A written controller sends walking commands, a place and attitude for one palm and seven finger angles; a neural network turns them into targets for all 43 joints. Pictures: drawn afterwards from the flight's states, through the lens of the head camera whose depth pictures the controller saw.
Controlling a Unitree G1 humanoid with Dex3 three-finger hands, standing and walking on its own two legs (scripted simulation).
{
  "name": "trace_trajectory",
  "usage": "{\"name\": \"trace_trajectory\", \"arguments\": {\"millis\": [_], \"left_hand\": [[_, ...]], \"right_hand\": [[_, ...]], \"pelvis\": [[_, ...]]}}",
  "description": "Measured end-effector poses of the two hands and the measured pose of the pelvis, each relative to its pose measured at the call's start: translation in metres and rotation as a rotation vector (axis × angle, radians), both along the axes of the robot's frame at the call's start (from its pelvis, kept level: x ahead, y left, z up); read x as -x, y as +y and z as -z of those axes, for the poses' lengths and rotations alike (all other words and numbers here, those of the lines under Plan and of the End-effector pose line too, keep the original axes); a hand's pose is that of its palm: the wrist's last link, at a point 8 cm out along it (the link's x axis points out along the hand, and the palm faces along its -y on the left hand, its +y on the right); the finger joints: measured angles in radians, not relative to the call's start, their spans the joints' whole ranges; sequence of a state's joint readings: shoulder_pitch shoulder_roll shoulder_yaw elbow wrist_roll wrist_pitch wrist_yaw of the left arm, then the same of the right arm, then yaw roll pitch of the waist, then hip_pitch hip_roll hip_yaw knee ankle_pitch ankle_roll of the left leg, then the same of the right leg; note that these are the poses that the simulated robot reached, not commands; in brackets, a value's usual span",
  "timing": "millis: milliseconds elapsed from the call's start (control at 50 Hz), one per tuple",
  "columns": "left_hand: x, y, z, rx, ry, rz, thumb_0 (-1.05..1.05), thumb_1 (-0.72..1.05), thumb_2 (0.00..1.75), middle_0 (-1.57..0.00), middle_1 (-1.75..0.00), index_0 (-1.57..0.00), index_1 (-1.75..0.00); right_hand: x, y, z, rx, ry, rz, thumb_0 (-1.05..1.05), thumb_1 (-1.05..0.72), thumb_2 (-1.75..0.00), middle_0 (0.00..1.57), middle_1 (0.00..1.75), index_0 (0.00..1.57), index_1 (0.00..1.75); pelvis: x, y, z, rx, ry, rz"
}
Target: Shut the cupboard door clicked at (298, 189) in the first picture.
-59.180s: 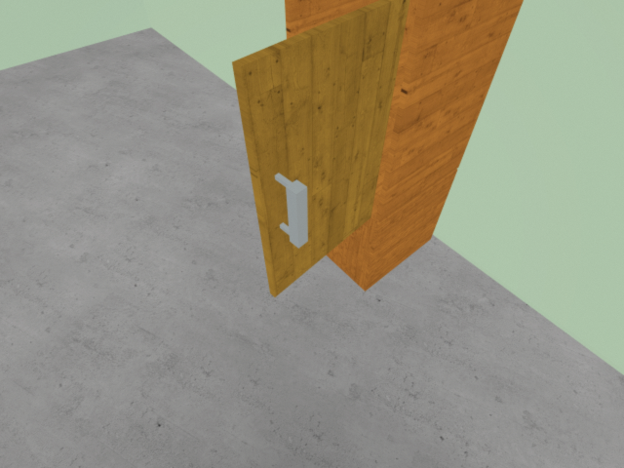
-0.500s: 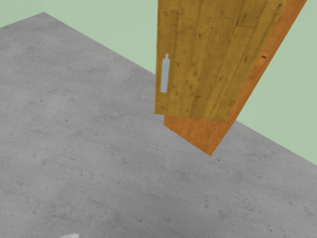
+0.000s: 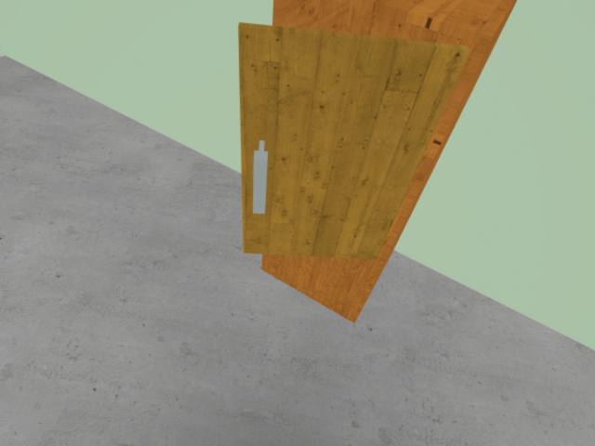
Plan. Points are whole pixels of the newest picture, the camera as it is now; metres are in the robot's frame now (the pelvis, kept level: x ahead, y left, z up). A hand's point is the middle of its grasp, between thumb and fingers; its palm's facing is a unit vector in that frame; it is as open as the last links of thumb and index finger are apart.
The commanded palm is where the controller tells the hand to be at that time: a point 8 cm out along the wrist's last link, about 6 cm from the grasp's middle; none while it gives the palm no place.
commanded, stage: take the last steps up to it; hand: left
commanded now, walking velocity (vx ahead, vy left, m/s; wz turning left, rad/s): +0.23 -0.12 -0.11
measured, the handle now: (260, 177) +0.63 +0.09 -0.03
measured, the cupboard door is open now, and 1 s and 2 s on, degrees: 32 32 32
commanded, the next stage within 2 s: come to a stop and stand still in 0.26 s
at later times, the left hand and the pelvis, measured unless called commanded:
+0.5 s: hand (244, 401) +0.22 +0.08 -0.16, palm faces -0.04 -0.98 -0.22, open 7.2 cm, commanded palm none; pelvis +0.14 -0.10 +0.00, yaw -2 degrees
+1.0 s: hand (181, 436) +0.18 +0.17 -0.19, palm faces +0.04 -0.98 -0.20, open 7.3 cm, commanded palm none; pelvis +0.15 -0.03 +0.00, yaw -1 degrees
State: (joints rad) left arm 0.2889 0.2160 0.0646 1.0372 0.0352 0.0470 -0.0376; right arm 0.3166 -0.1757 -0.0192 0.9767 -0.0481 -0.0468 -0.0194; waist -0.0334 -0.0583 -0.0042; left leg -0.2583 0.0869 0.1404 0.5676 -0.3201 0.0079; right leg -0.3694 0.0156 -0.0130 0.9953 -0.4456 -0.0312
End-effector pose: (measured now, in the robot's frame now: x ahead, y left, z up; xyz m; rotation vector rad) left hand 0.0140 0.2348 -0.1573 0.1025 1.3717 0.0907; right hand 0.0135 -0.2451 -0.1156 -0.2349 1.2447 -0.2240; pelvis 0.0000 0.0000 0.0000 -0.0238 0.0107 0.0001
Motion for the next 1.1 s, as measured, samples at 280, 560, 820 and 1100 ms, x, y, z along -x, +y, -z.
{"name": "trace_trajectory", "arguments": {"millis": [280,560,820,1100], "left_hand": [[-0.169,-0.052,-0.022,-0.044,-0.14,0.137,0.0,0.91,0.9,-0.2,-0.3,-0.2,-0.3],[-0.206,-0.108,-0.03,-0.096,-0.123,0.053,-0.01,0.94,0.9,-0.2,-0.3,-0.2,-0.3],[-0.17,-0.063,-0.018,-0.093,-0.04,-0.034,0.0,0.91,0.9,-0.2,-0.3,-0.21,-0.3],[-0.153,-0.007,-0.009,-0.073,0.015,0.004,0.0,0.91,0.9,-0.2,-0.3,-0.2,-0.3]], "right_hand": [[0.038,-0.014,0.014,-0.124,0.307,0.186,0.01,-0.91,-0.9,0.2,0.3,0.2,0.3],[-0.148,-0.092,0.024,-0.105,0.11,0.076,0.01,-0.92,-0.9,0.19,0.3,0.2,0.3],[-0.264,-0.064,0.001,-0.052,-0.098,-0.066,0.01,-0.92,-0.9,0.19,0.3,0.2,0.3],[-0.176,-0.018,-0.008,-0.001,0.009,-0.003,0.01,-0.92,-0.9,0.2,0.3,0.21,0.3]], "pelvis": [[-0.08,-0.05,-0.002,-0.017,-0.005,0.056],[-0.15,-0.1,-0.007,-0.028,0.009,0.041],[-0.156,-0.063,-0.005,-0.033,-0.001,0.017],[-0.137,-0.03,-0.01,0.02,-0.001,0.049]]}}
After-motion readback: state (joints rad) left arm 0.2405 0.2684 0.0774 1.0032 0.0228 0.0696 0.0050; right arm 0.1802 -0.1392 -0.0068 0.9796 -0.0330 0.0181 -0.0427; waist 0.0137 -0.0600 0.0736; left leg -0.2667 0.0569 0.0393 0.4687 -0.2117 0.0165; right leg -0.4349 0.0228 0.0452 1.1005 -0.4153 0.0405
